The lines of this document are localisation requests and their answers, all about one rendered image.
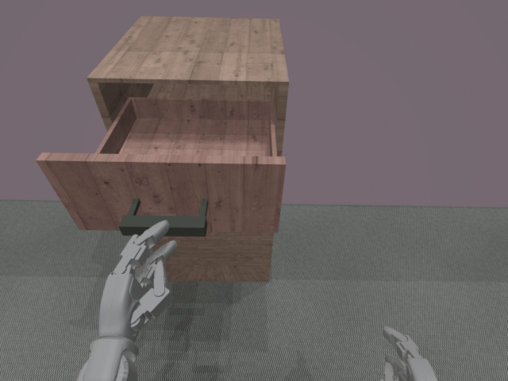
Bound right robot hand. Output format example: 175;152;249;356
380;326;439;381

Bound left robot forearm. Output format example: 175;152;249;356
76;337;139;381

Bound left robot hand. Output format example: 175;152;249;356
98;220;177;343

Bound drawer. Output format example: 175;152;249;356
36;97;286;233

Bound handle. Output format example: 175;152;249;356
118;198;208;237

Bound cabinet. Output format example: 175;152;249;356
87;16;289;282

